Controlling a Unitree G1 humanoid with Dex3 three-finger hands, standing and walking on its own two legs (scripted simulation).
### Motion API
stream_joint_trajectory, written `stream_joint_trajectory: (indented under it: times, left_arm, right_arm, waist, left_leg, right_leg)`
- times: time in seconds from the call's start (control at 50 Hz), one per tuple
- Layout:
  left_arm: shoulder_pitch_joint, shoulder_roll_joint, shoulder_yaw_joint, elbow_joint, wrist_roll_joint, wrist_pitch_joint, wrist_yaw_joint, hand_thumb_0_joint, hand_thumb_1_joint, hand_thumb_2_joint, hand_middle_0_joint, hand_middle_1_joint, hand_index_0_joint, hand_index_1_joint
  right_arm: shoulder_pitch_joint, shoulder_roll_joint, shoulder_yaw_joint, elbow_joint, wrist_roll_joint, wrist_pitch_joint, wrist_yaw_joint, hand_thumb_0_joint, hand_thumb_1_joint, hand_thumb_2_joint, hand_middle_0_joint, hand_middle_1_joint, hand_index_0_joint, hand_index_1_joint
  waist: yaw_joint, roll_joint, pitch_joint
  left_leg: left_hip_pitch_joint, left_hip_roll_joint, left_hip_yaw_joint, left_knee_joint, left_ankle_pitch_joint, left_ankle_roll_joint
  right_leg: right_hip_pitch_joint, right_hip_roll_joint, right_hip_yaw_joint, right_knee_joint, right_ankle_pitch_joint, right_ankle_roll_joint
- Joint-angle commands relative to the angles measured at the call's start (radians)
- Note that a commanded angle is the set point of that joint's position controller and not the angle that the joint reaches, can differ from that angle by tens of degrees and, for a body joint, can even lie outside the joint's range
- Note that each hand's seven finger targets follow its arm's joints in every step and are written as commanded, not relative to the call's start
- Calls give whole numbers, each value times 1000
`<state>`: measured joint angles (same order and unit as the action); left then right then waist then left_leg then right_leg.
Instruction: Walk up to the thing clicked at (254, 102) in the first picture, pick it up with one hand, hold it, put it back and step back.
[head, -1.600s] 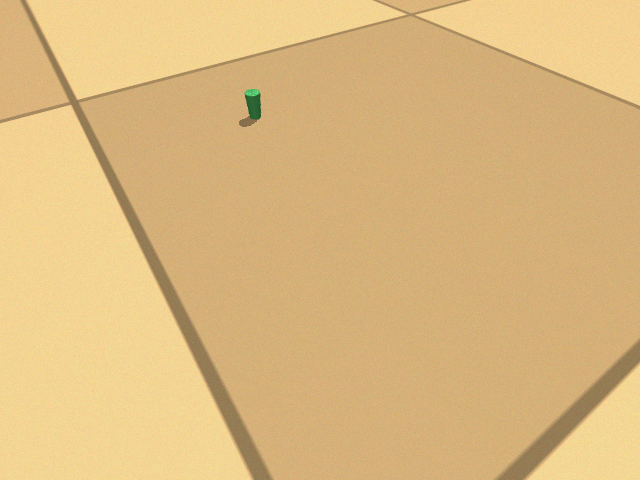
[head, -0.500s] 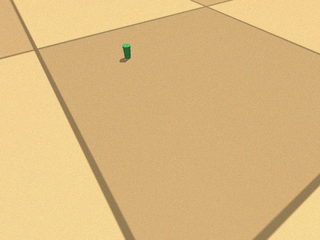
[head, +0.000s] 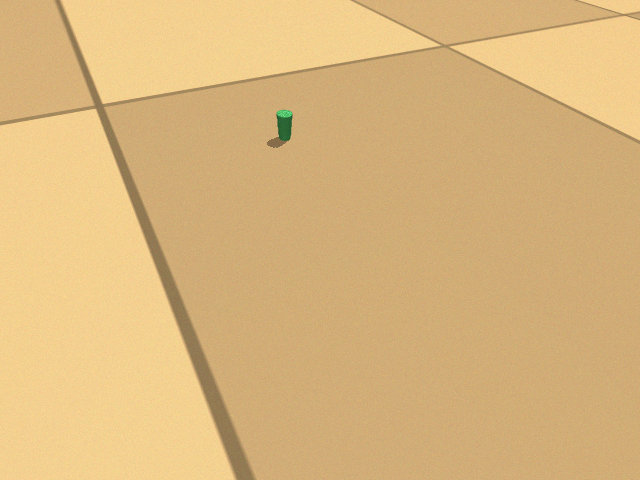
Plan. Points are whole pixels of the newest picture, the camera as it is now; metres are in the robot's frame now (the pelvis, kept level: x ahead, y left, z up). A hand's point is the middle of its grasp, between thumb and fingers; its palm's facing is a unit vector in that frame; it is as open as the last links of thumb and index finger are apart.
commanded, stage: walk up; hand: left
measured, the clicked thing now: (284, 126) +2.13 +0.15 -0.69
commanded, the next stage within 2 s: none
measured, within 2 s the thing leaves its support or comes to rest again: neither
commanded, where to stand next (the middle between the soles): +1.81 -0.06 m, yaw +1 degrees
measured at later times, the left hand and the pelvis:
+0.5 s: hand (203, 301) +0.46 +0.21 -0.12, palm faces -0.02 -0.94 -0.34, open 7.4 cm; pelvis +0.32 -0.04 +0.00, yaw +1 degrees
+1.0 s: hand (197, 216) +0.72 +0.28 -0.15, palm faces -0.09 -0.94 -0.31, open 7.4 cm; pelvis +0.64 +0.01 +0.01, yaw -2 degrees
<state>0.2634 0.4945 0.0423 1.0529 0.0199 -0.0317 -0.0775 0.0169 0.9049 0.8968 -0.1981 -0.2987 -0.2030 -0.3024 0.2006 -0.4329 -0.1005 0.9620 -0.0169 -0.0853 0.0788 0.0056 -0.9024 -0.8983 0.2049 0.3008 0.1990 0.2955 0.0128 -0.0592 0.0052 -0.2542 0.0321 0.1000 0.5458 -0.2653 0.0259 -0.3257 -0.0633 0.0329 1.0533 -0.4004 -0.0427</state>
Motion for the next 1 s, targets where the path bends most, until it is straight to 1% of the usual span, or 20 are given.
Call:
stream_joint_trajectory:
  times: [0.0,0.1,0.26,0.3,0.32,0.34,0.36,0.38,0.4,0.46,0.54,0.6,0.68,0.72,0.74,0.76,0.78,0.8,0.86,0.98]
  left_arm:
    - [-64,198,52,-98,-17,-43,-17,0,900,900,-200,-300,-200,-300]
    - [-195,172,57,-165,-8,-34,-43,0,900,900,-200,-300,-200,-300]
    - [-334,103,50,-209,-15,-36,-41,0,900,900,-200,-300,-200,-300]
    - [-185,123,71,-169,-17,-34,-26,0,900,900,-200,-300,-200,-300]
    - [13,172,100,-121,-12,-35,-9,0,900,900,-200,-300,-200,-300]
    - [159,260,134,-104,3,-38,6,0,900,900,-200,-300,-200,-300]
    - [158,335,148,-123,-16,-47,13,0,900,900,-200,-300,-200,-300]
    - [80,309,144,-155,-28,-49,19,0,900,900,-200,-300,-200,-300]
    - [14,262,129,-170,-38,-52,27,0,900,900,-200,-300,-200,-300]
    - [-84,176,97,-186,-26,-70,33,0,900,900,-200,-300,-200,-300]
    - [-120,187,94,-238,-19,-93,22,0,900,900,-200,-300,-200,-300]
    - [-91,197,92,-242,-8,-99,13,0,900,900,-200,-300,-200,-300]
    - [-106,214,89,-235,-7,-88,9,0,900,900,-200,-300,-200,-300]
    - [-71,189,75,-231,-7,-80,15,0,900,900,-200,-300,-200,-300]
    - [-20,143,57,-229,-12,-72,19,0,900,900,-200,-300,-200,-300]
    - [7,56,30,-245,-26,-70,24,0,900,900,-200,-300,-200,-300]
    - [31,135,41,-250,-38,-67,37,0,900,900,-200,-300,-200,-300]
    - [-2,187,37,-229,-25,-69,44,0,900,900,-200,-300,-200,-300]
    - [27,171,47,-170,-37,-68,28,0,900,900,-200,-300,-200,-300]
    - [-58,134,48,-210,-14,-40,-16,0,900,900,-200,-300,-200,-300]
  right_arm:
    - [-14,-265,-40,-72,22,-32,-26,0,-900,-900,200,300,200,300]
    - [30,-277,-43,-80,17,-48,-22,0,-900,-900,200,300,200,300]
    - [108,-277,-48,-67,8,-34,-39,0,-900,-900,200,300,200,300]
    - [111,-273,-47,-80,-5,-26,-48,0,-900,-900,200,300,200,300]
    - [142,-241,-31,-83,-14,-22,-48,0,-900,-900,200,300,200,300]
    - [205,-156,-2,-103,8,-21,-48,0,-900,-900,200,300,200,300]
    - [220,-178,-6,-122,33,-27,-54,0,-900,-900,200,300,200,300]
    - [125,-252,-17,-108,29,-29,-61,0,-900,-900,200,300,200,300]
    - [81,-244,-16,-96,36,-33,-53,0,-900,-900,200,300,200,300]
    - [128,-201,-10,-75,21,-13,-34,0,-900,-900,200,300,200,300]
    - [90,-184,-23,-95,1,4,5,0,-900,-900,200,300,200,300]
    - [-32,-159,-19,-137,-7,-1,22,0,-900,-900,200,300,200,300]
    - [-2,-169,-32,-118,-1,-11,21,0,-900,-900,200,300,200,300]
    - [118,-209,-51,-80,-10,-15,6,0,-900,-900,200,300,200,300]
    - [246,-257,-68,-50,-24,-22,-7,0,-900,-900,200,300,200,300]
    - [341,-349,-94,-47,-41,-28,-27,0,-900,-900,200,300,200,300]
    - [274,-399,-99,-96,-1,-30,-32,0,-900,-900,200,300,200,300]
    - [190,-388,-100,-106,26,-28,-35,0,-900,-900,200,300,200,300]
    - [91,-255,-43,-135,25,-39,-42,0,-900,-900,200,300,200,300]
    - [88,-258,-35,-148,20,-54,-36,0,-900,-900,200,300,200,300]
  waist:
    - [-7,157,81]
    - [-38,166,129]
    - [-50,137,77]
    - [32,89,-24]
    - [120,11,-168]
    - [154,-194,-271]
    - [134,-290,-306]
    - [134,-110,-246]
    - [113,-26,-157]
    - [9,-72,10]
    - [-15,-59,48]
    - [13,-58,53]
    - [-17,-30,11]
    - [-80,92,-43]
    - [-135,233,-106]
    - [-161,444,-148]
    - [-138,310,-171]
    - [-111,192,-114]
    - [-36,165,5]
    - [-34,191,48]
  left_leg:
    - [102,255,-305,-433,-286,146]
    - [145,245,-221,-491,-221,170]
    - [237,210,-78,-331,270,119]
    - [194,167,-9,-46,495,92]
    - [80,102,22,243,461,63]
    - [-169,24,16,544,149,32]
    - [-414,-74,-58,722,-217,9]
    - [-431,17,-161,800,-184,17]
    - [-399,47,-191,806,-101,25]
    - [-281,106,-171,579,6,27]
    - [-281,130,-112,339,29,-31]
    - [-222,116,-59,139,127,-51]
    - [-7,72,2,48,227,-35]
    - [181,23,18,19,107,2]
    - [344,43,-43,-42,-45,53]
    - [467,291,-456,-139,-203,118]
    - [466,440,-839,-343,-341,220]
    - [369,444,-778,-344,-330,234]
    - [158,299,-334,-293,-3,164]
    - [134,248,-144,-364,101,180]
  right_leg:
    - [-290,-90,30,-70,151,45]
    - [-354,-98,-14,-263,276,60]
    - [-130,-16,-124,-510,365,-7]
    - [137,40,-182,-548,301,-32]
    - [425,60,-171,-513,210,-47]
    - [656,-150,168,-595,-126,-90]
    - [783,-383,662,-764,-115,-213]
    - [666,-379,612,-766,-61,-238]
    - [523,-323,425,-769,60,-219]
    - [171,-205,162,-835,37,-138]
    - [74,-211,65,-904,-15,-187]
    - [49,-173,4,-898,22,-167]
    - [25,-162,-42,-794,27,-141]
    - [7,-125,-82,-533,269,-110]
    - [-81,-59,-139,-228,328,-79]
    - [-304,64,-111,101,9,-24]
    - [-416,119,12,185,-114,-22]
    - [-424,43,92,238,-38,-27]
    - [-320,-56,67,94,79,1]
    - [-294,-83,-27,-209,208,53]
